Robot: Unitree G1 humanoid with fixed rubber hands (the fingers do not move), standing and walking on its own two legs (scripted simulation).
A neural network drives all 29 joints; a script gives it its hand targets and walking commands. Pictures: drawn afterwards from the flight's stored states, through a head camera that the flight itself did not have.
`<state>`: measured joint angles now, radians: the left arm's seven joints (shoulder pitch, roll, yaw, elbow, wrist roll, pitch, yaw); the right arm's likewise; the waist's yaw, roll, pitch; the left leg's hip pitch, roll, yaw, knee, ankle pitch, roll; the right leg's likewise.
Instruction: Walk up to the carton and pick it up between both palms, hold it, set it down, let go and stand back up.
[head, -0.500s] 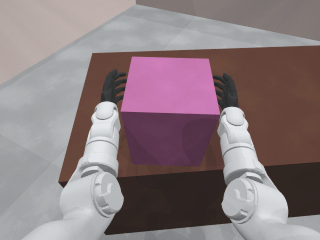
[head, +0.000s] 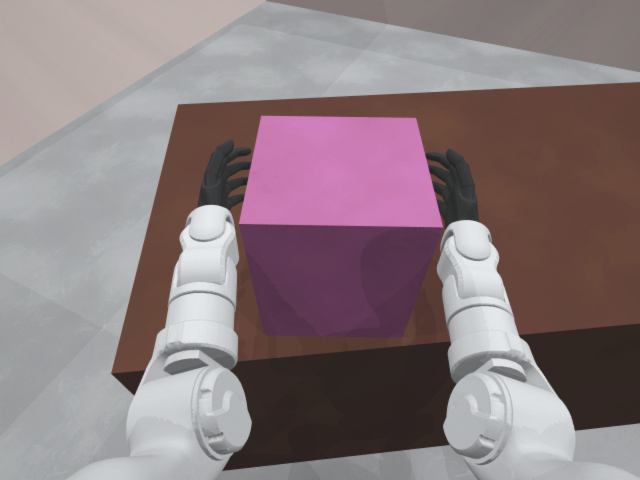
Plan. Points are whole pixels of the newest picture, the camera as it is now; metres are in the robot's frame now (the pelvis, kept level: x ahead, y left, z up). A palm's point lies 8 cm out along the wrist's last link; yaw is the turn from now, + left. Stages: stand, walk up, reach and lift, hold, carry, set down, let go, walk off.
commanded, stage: reach and lift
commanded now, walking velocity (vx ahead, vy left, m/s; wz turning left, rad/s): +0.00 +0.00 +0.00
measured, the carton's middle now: (335, 233) +0.44 -0.02 +0.05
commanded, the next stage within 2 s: none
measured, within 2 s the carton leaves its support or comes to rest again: leaves its support in 0.70 s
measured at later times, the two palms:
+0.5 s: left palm (217, 209) +0.41 +0.13 +0.13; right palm (460, 220) +0.40 -0.17 +0.12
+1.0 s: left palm (215, 182) +0.37 +0.11 +0.21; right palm (514, 203) +0.34 -0.19 +0.20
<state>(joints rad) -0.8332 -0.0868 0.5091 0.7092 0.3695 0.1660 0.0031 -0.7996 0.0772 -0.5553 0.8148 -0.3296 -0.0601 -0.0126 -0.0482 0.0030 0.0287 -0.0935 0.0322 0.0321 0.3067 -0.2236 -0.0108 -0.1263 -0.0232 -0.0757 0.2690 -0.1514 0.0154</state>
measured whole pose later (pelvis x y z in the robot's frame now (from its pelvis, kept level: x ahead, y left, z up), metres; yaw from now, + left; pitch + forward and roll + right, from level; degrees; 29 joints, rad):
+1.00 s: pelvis -0.04 -0.01 +0.00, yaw +0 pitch -3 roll +0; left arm -0.94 -0.06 0.53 0.90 0.41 0.03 0.04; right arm -0.89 0.00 -0.65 1.09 -0.39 -0.31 -0.06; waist -0.08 -0.06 -0.07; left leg -0.07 0.03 0.04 0.27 -0.15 -0.01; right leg -0.10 -0.03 -0.11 0.23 -0.08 0.00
